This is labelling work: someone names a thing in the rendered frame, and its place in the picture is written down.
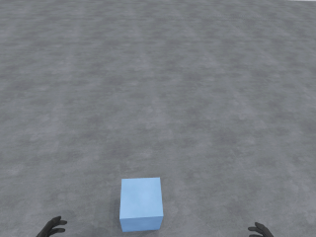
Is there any robot left hand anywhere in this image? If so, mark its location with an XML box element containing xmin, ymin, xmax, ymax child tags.
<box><xmin>37</xmin><ymin>215</ymin><xmax>67</xmax><ymax>237</ymax></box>

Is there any robot right hand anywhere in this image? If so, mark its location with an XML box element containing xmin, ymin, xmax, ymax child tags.
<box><xmin>248</xmin><ymin>222</ymin><xmax>274</xmax><ymax>237</ymax></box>

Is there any carton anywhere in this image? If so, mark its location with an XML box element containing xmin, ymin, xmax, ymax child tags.
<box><xmin>119</xmin><ymin>177</ymin><xmax>164</xmax><ymax>232</ymax></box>

